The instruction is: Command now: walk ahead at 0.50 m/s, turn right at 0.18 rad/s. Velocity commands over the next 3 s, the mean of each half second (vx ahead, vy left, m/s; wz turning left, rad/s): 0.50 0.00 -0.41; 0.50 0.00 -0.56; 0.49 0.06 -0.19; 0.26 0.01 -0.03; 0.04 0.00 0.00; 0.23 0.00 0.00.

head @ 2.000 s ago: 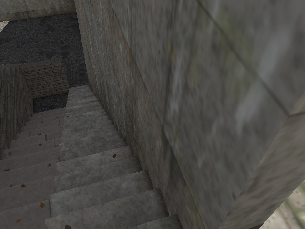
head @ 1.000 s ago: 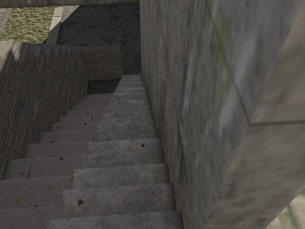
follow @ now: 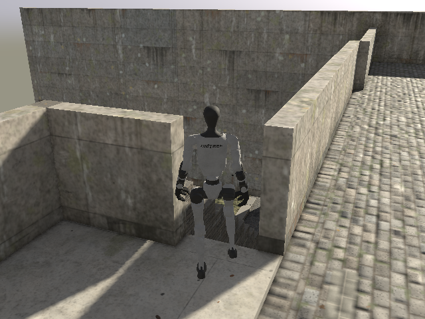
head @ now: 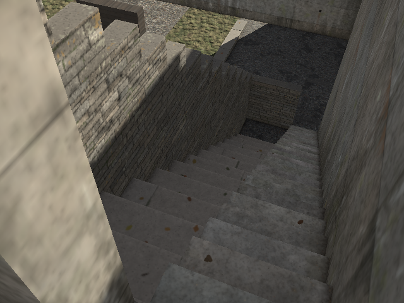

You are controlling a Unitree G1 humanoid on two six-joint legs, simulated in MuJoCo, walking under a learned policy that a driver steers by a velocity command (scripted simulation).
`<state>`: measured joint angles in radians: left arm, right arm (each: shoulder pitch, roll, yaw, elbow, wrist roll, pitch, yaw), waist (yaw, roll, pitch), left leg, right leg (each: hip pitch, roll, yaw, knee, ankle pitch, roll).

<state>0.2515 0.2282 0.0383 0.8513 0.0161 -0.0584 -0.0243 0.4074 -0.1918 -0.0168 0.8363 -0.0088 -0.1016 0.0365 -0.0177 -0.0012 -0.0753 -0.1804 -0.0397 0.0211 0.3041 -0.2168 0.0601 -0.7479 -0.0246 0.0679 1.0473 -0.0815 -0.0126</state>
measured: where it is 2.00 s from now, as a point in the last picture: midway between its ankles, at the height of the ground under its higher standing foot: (234, 280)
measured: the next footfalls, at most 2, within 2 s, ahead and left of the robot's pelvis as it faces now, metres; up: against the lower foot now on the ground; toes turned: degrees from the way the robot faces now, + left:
right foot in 0.32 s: +0.21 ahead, -0.13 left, +0.00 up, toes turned -9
left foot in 0.74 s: +0.36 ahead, +0.07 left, +0.00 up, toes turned -22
